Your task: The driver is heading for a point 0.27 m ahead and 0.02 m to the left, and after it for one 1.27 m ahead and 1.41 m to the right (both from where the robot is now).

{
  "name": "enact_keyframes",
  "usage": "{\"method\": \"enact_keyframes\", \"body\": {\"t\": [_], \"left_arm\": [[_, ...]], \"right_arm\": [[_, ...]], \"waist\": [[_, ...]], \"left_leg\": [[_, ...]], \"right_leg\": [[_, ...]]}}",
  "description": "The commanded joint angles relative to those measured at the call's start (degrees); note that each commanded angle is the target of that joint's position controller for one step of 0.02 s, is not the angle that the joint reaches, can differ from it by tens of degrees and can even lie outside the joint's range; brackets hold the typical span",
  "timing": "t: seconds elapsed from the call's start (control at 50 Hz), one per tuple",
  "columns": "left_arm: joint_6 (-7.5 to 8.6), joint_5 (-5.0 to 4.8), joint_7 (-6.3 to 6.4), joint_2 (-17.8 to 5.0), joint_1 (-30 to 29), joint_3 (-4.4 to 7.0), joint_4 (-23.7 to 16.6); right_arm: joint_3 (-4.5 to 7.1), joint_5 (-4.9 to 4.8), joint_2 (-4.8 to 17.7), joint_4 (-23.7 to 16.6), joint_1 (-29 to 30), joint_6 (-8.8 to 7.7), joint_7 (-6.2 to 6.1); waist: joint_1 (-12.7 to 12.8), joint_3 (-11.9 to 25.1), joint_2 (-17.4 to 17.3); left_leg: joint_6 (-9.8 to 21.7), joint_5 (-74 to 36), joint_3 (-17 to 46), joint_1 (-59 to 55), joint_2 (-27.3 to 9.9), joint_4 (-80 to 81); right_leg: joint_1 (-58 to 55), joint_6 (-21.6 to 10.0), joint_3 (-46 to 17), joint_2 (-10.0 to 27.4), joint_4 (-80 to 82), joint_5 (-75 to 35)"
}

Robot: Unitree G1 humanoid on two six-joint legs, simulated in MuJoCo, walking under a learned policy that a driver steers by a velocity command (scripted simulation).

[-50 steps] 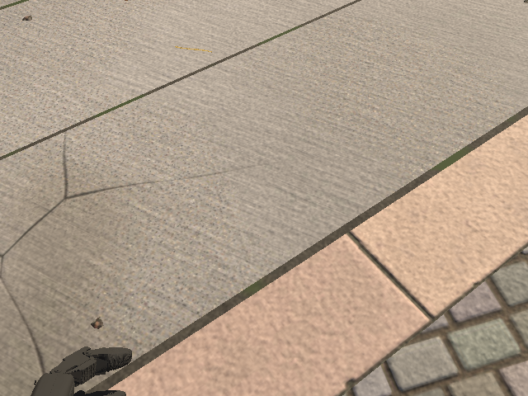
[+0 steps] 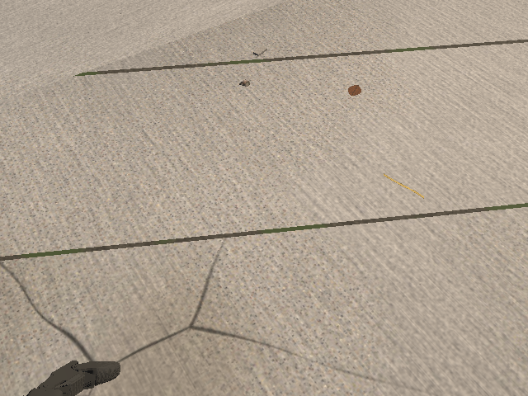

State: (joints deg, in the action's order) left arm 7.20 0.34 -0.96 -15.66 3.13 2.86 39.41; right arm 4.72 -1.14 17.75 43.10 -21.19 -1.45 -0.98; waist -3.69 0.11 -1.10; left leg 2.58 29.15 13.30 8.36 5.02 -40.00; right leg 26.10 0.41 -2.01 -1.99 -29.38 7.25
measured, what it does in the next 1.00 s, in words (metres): walks ahead, turning right: left foot, then right foot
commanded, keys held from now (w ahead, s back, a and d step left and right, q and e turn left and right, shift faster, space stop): w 0.06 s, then w+e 0.94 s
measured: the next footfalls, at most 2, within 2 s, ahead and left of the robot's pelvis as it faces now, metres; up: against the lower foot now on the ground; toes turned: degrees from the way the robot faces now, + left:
left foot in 0.42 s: +0.37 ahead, +0.13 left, +0.00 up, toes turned -5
right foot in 0.92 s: +0.59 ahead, -0.19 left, +0.00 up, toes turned -23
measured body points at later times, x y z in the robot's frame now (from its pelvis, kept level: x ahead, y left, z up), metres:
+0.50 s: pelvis +0.25 +0.03 +0.01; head +0.28 +0.03 +0.46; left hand +0.27 +0.31 -0.12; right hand +0.47 -0.22 -0.05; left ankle +0.33 +0.13 -0.72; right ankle +0.12 -0.11 -0.67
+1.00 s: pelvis +0.49 -0.07 -0.01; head +0.53 -0.10 +0.44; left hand +0.78 +0.09 -0.09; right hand +0.43 -0.36 -0.13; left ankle +0.38 +0.13 -0.64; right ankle +0.55 -0.17 -0.72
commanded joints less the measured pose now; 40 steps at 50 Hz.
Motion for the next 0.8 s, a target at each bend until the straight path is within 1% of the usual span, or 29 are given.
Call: {"method": "enact_keyframes", "body": {"t": [0.02,0.04,0.06,0.08,0.1,0.12,0.14,0.18,0.2,0.24,0.3,0.34,0.36,0.38,0.4,0.42,0.44,0.46,0.48,0.5,0.52,0.54,0.56,0.58,0.6,0.64,0.7,0.74,0.8], "left_arm": [[-0.14,-0.59,-0.12,-11.7,17.8,4.13,1.0],[-0.36,-0.63,-0.03,-8.3,15.6,3.15,0.8],[-0.69,0.06,-0.13,-7.3,12.8,2.53,0.6],[-0.91,0.34,-0.23,-6.3,11.8,2.09,1.2],[-0.88,0.58,-0.14,-5.8,11.3,1.72,1.7],[-0.84,0.25,-0.17,-5.2,11.3,1.52,2.1],[-0.85,-0.26,-0.17,-5.4,11.7,1.52,2.4],[-1.03,-1.14,0.02,-7.5,12.6,2.04,3.1],[-1.28,-1.36,0.23,-8.6,12.9,2.37,3.3],[-1.84,-1.61,0.59,-10.0,14.0,2.81,4.0],[-2.6,-2.04,0.8,-10.5,17.3,2.94,5.4],[-3.16,-2.3,1.02,-10.4,18.9,2.94,6.0],[-3.42,-2.34,1.18,-10.7,19.0,3.04,6.2],[-3.65,-2.36,1.34,-10.8,18.6,3.09,6.2],[-3.78,-2.15,1.44,-10.1,18.5,2.86,6.1],[-3.65,-1.69,1.38,-8.1,18.0,2.2,5.7],[-3.38,-0.25,1.37,-4.0,17.4,0.76,3.9],[-2.63,-1.86,1.59,-1.7,23.7,0.08,2.2],[-2.78,-2.82,1.79,-7.2,21.9,1.42,3.3],[-3.04,-2.89,1.64,-8.9,18.0,2.11,2.6],[-3.44,-2.51,1.66,-8.1,16.8,2.14,2.7],[-3.78,-1.93,1.52,-7.5,15.7,2.28,2.3],[-4.32,-2.03,1.24,-6.5,15.7,2.3,2.2],[-4.83,-2.17,1.06,-5.4,15.4,2.15,2.0],[-5.19,-2.07,0.93,-4.5,14.6,1.97,1.4],[-5.6,-1.71,0.73,-3.8,12.2,1.77,0.0],[-5.38,-1.64,-0.25,-2.9,8.3,1.19,-1.5],[-5.13,-1.55,-1.04,-2.6,4.2,0.81,-2.8],[-5.25,-1.62,-1.92,-3.1,-0.6,0.73,-5.2]], "right_arm": [[-0.23,-1.37,5.0,-4.5,-5.9,-1.59,-0.12],[0.52,-0.78,7.6,-5.1,0.6,-1.4,-0.12],[0.43,-0.04,6.9,-5.8,4.0,-1.26,-0.23],[0.35,0.78,5.9,-6.8,6.5,-1.57,-0.03],[0.23,0.67,4.7,-7.2,6.4,-1.83,0.38],[0.01,0.62,3.7,-7.2,6.0,-2.03,0.64],[-0.24,0.73,2.8,-7.2,6.0,-2.21,0.81],[-0.92,1.35,1.4,-8.4,9.4,-2.65,0.95],[-1.37,1.49,0.6,-8.9,11.4,-2.97,1.1],[-1.86,1.2,0.0,-9.5,15.1,-3.47,1.51],[-1.64,0.49,1.1,-10.2,19.5,-4.01,2.07],[-1.27,0.21,2.1,-10.9,21.2,-4.48,2.36],[-0.94,0.13,2.9,-11.0,20.9,-4.71,2.41],[-0.55,0.12,3.5,-10.5,19.3,-4.9,2.34],[0.15,0.33,4.6,-9.3,15.7,-4.95,2.03],[1.18,0.94,6.7,-8.2,9.7,-5.01,1.44],[2.26,1.83,10.8,-7.2,0.2,-4.76,0.73],[2.83,1.93,13.4,-5.8,-2.1,-3.73,1.19],[1.71,1.37,8.4,-5.8,-0.8,-3.72,1.46],[0.85,1.02,5.7,-5.8,1.7,-3.82,1.46],[0.25,1.31,4.2,-5.8,5.0,-3.96,1.66],[-0.04,1.64,2.8,-5.4,7.3,-4.09,1.83],[-0.14,1.91,2.2,-5.0,8.8,-4.33,1.79],[-0.01,1.82,2.0,-4.6,9.7,-4.62,1.74],[0.24,1.71,2.4,-4.0,9.7,-4.93,1.63],[0.82,1.66,3.8,-2.9,9.2,-5.24,1.34],[1.41,1.61,5.6,-1.6,8.6,-4.96,0.91],[1.73,1.28,6.8,-0.8,7.6,-4.62,0.63],[2.27,0.42,8.4,0.7,5.3,-3.91,0.48]], "waist": [[7.0,13.6,14.2],[8.5,6.6,8.7],[7.6,3.0,4.9],[6.9,0.1,4.6],[5.4,-0.6,6.5],[4.6,-0.4,7.5],[4.2,0.0,7.7],[4.6,-0.5,6.9],[5.1,-0.5,6.2],[6.1,-0.7,5.9],[7.6,-0.8,6.2],[7.5,-0.9,6.5],[6.7,-0.8,6.8],[5.2,-0.3,6.9],[3.2,1.2,6.7],[0.1,4.9,5.6],[-3.8,13.2,-2.3],[-0.9,17.8,-18.3],[-1.7,12.2,-11.3],[-1.5,6.2,-8.1],[0.3,3.4,-5.2],[1.5,1.1,-5.0],[2.8,-0.2,-6.0],[3.4,-0.8,-6.2],[3.7,-1.1,-5.7],[3.7,-1.9,-3.7],[2.7,-2.4,-2.4],[1.3,-3.4,-1.9],[0.0,-4.8,-1.5]], "left_leg": [[-1.1,3.0,-1.8,36.4,-3.0,-32.6],[-1.2,-2.5,-2.9,37.2,-4.6,-33.5],[-1.3,-6.1,-4.6,35.2,-6.2,-32.3],[-1.3,-8.4,-4.8,34.4,-7.3,-29.4],[-1.2,-9.7,-5.4,31.7,-8.7,-26.8],[-1.4,-10.2,-6.9,30.2,-9.3,-24.0],[-1.6,-10.1,-8.1,29.6,-9.5,-21.1],[-2.7,-11.8,-9.9,29.5,-9.7,-13.3],[-3.1,-14.3,-10.3,28.2,-9.5,-8.7],[-3.9,-20.8,-11.1,24.2,-8.2,-0.3],[-4.6,-27.3,-11.3,19.3,-6.1,6.6],[-4.0,-27.4,-10.6,16.9,-5.6,9.9],[-3.4,-26.9,-10.3,14.8,-5.6,11.5],[-2.6,-26.9,-10.5,11.1,-5.6,13.5],[-1.5,-26.2,-11.1,4.7,-5.4,15.0],[0.3,-25.2,-9.2,-5.0,-8.2,15.1],[3.8,-24.0,1.7,-19.4,-19.7,14.1],[11.0,-9.9,23.6,-29.0,-30.0,20.0],[10.2,-0.8,25.1,-24.3,-28.2,23.0],[8.7,-3.0,17.0,-18.8,-26.2,23.8],[7.8,-9.6,11.0,-13.1,-23.8,25.2],[7.8,-15.0,6.6,-8.9,-22.2,26.8],[7.5,-19.3,2.2,-5.4,-20.8,28.3],[7.4,-22.3,-1.0,-3.4,-20.1,29.6],[7.7,-25.3,-3.4,-2.6,-20.1,30.5],[8.5,-29.7,-7.3,-2.4,-20.5,31.7],[7.8,-32.7,-13.6,-3.1,-19.6,32.3],[7.0,-33.1,-17.0,-3.4,-19.4,32.4],[5.8,-33.4,-19.8,-7.1,-20.7,31.6]], "right_leg": [[-42.9,-14.6,-44.4,25.3,13.2,28.0],[-36.1,-12.1,-35.0,22.4,13.8,25.4],[-29.6,-10.9,-27.8,19.7,14.3,17.5],[-24.7,-11.6,-23.8,17.6,15.3,11.3],[-21.5,-11.7,-20.5,15.8,16.3,6.6],[-20.5,-12.0,-18.3,14.4,17.1,3.2],[-20.1,-12.7,-16.9,13.9,17.6,0.0],[-19.1,-14.1,-15.1,13.9,18.8,-5.4],[-18.5,-14.0,-13.7,13.5,19.1,-6.6],[-16.5,-13.1,-11.0,12.1,19.1,-7.7],[-16.0,-12.2,-10.9,12.1,17.9,-7.8],[-17.2,-11.3,-12.9,13.0,16.2,-5.3],[-17.5,-10.6,-14.1,13.5,15.0,-4.1],[-17.0,-9.7,-14.4,13.3,13.2,-3.7],[-15.5,-8.5,-13.7,11.8,9.8,-5.3],[-12.0,-6.6,-11.6,8.6,1.8,-6.2],[-2.9,-4.0,-7.0,4.1,-16.0,6.6],[13.7,-1.9,-2.6,-0.3,-31.6,27.1],[18.8,-1.6,-5.9,2.9,-39.0,24.9],[20.3,-1.7,-5.7,4.6,-40.7,19.8],[18.1,-1.4,-4.8,6.3,-40.1,15.8],[16.9,-1.1,-4.9,7.6,-38.4,12.9],[14.6,-0.9,-4.7,8.8,-37.2,11.1],[13.5,-0.5,-4.2,9.1,-36.3,9.8],[13.6,-0.1,-3.9,9.3,-35.6,8.2],[15.1,0.7,-3.9,9.6,-31.7,4.8],[14.0,0.6,-2.5,9.3,-21.9,-3.7],[12.1,-0.1,-0.5,8.6,-15.7,-8.0],[11.6,-1.7,1.5,7.9,-10.2,-7.6]]}}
